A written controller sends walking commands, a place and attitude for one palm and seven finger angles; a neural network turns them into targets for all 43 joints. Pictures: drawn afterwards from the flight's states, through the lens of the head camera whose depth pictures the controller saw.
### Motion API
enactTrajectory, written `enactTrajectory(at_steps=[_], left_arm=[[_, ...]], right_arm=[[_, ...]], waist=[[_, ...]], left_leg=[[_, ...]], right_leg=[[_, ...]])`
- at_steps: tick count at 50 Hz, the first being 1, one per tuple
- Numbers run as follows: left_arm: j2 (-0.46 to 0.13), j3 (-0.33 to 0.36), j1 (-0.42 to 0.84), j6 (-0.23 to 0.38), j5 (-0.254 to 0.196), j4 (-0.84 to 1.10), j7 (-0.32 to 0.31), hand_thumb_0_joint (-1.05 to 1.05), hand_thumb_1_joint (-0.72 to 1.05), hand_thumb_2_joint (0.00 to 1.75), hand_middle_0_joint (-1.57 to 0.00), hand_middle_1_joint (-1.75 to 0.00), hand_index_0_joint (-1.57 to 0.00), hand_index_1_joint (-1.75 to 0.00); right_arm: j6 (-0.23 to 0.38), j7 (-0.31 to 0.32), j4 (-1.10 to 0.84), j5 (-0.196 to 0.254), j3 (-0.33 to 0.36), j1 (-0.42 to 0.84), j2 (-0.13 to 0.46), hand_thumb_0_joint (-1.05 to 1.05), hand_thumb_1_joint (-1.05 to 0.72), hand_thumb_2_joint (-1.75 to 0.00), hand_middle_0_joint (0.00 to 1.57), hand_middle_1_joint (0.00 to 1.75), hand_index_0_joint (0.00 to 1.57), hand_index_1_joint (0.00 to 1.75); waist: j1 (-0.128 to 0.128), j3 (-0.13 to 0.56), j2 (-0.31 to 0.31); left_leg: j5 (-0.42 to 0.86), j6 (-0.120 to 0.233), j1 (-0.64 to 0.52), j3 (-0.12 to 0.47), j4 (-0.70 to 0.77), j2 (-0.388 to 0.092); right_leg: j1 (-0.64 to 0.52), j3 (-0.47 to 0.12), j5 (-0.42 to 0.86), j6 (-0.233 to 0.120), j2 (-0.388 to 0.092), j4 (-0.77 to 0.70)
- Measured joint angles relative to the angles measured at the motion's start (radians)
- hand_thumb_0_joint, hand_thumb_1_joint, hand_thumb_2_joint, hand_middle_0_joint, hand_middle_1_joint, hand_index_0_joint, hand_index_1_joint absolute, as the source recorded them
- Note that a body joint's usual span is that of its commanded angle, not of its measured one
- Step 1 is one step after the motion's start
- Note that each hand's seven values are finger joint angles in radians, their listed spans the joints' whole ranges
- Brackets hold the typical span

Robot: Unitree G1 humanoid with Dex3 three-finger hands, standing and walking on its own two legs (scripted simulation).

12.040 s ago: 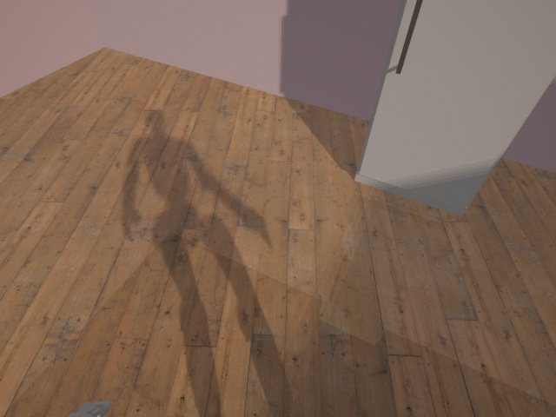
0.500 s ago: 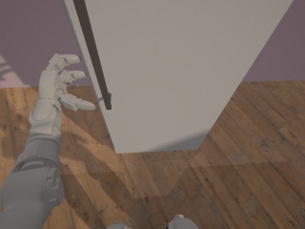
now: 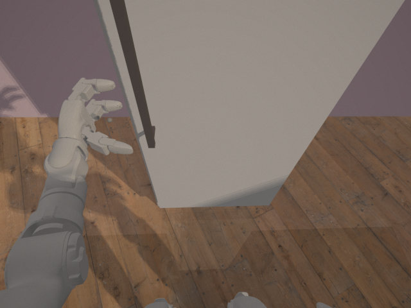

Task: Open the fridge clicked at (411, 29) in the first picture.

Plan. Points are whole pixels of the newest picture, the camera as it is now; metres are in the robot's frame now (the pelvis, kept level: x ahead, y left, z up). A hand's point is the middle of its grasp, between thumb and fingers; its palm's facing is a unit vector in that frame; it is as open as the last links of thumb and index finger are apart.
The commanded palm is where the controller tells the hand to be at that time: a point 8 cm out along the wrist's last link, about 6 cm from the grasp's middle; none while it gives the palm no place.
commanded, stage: move the hooked fingers beside the handle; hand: left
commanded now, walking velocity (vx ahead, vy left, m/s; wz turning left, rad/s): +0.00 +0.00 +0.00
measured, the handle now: (133, 56) +0.53 +0.13 +0.18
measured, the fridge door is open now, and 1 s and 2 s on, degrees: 0 0 0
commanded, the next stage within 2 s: feel for the door with the fingertips in 0.28 s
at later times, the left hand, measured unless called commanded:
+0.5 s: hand (119, 117) +0.46 +0.17 +0.09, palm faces -0.01 -1.00 +0.00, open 14.0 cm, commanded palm +0.43 +0.21 +0.09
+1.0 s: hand (128, 113) +0.47 +0.15 +0.09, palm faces +0.03 -1.00 -0.01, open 14.0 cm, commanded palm +0.44 +0.20 +0.09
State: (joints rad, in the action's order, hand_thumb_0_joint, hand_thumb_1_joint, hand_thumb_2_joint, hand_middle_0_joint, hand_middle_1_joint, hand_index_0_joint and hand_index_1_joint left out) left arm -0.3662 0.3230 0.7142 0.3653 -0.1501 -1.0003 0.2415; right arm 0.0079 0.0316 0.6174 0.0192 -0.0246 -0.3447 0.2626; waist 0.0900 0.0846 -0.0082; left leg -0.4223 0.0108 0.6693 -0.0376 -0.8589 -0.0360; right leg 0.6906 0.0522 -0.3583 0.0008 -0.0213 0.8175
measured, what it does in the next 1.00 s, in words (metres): stands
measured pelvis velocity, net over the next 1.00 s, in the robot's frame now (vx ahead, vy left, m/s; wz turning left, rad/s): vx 0.00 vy -0.01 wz -0.01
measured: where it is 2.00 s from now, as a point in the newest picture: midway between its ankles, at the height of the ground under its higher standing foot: outside the picture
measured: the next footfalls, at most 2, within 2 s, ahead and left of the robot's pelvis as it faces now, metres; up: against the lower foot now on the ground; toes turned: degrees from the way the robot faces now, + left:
none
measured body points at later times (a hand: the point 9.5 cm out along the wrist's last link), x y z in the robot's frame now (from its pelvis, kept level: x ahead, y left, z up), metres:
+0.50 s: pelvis +0.00 +0.00 +0.00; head +0.08 +0.00 +0.44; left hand +0.46 +0.22 +0.09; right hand +0.04 -0.26 -0.12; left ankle +0.00 +0.11 -0.70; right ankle +0.02 -0.12 -0.70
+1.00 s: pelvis +0.00 -0.01 +0.00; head +0.08 -0.01 +0.44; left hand +0.46 +0.20 +0.09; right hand +0.05 -0.26 -0.12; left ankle +0.00 +0.11 -0.70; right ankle +0.02 -0.12 -0.70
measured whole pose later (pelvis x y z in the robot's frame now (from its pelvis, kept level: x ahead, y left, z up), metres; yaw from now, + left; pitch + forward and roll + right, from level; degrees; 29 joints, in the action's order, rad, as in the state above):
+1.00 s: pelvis +0.00 -0.01 +0.00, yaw +0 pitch +14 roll +0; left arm -0.33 0.31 0.77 0.38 -0.11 -1.04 0.14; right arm 0.00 0.02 0.62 0.01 -0.02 -0.36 0.25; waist 0.11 0.08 -0.01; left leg -0.42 0.00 0.68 -0.04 -0.86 -0.04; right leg 0.71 0.04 -0.37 -0.01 -0.02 0.83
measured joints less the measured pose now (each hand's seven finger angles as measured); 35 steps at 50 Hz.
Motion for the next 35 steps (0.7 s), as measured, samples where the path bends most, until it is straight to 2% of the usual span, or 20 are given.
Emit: enactTrajectory(at_steps=[15,22,35], left_arm=[[-0.004,0.001,0.0,0.007,-0.001,-0.009,-0.002,-0.01,-0.5,0.3,-0.3,-1.2,-0.3,-1.2],[-0.005,-0.011,0.04,0.011,0.008,-0.039,-0.017,-0.01,-0.5,0.3,-0.3,-1.2,-0.3,-1.2],[0.052,-0.019,0.033,0.008,0.031,-0.008,-0.085,-0.01,-0.5,0.3,-0.3,-1.2,-0.3,-1.2]], right_arm=[[-0.01,-0.004,-0.008,0.002,-0.007,-0.017,-0.004,0.01,-0.9,-0.9,0.2,0.3,0.2,0.3],[-0.003,-0.002,0.012,-0.002,-0.005,-0.023,-0.002,0.01,-0.9,-0.9,0.2,0.3,0.2,0.3],[-0.01,-0.02,0.001,-0.011,0.006,-0.038,-0.006,0.01,-0.9,-0.9,0.2,0.3,0.2,0.3]], waist=[[0.0,-0.004,-0.005],[0.01,-0.009,-0.005],[0.021,0.002,-0.006]], left_leg=[[-0.001,-0.001,0.009,-0.002,-0.009,-0.001],[0.0,-0.002,0.029,0.004,-0.019,0.001],[-0.004,-0.004,0.025,-0.011,-0.009,-0.004]], right_leg=[[0.013,-0.003,-0.002,-0.002,0.001,0.014],[0.029,0.002,-0.003,-0.003,-0.001,0.022],[0.037,-0.013,-0.006,-0.004,0.005,0.022]])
